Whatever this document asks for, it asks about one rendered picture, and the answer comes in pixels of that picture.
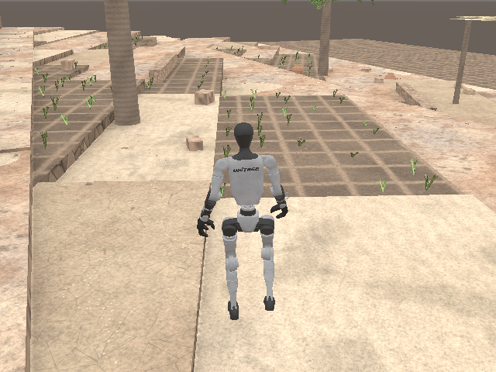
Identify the right robot forearm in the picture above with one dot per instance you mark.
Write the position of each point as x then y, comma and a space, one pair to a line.
280, 199

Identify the left robot forearm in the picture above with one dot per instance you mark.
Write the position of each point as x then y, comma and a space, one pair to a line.
207, 208

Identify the robot left foot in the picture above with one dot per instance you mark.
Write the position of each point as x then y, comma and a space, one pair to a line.
234, 314

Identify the left robot upper arm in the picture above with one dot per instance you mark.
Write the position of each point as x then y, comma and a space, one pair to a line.
217, 177

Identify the robot head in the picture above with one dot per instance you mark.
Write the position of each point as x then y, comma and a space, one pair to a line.
243, 133

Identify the right robot upper arm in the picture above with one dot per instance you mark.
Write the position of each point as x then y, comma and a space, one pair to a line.
273, 173

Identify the robot left hand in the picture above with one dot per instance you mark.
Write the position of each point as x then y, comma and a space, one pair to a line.
201, 225

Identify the robot right hand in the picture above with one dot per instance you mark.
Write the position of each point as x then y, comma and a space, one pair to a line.
284, 211

